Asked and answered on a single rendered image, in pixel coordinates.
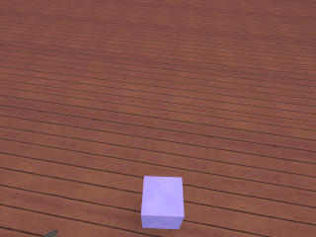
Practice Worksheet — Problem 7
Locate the carton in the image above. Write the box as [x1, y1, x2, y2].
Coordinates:
[141, 176, 185, 229]

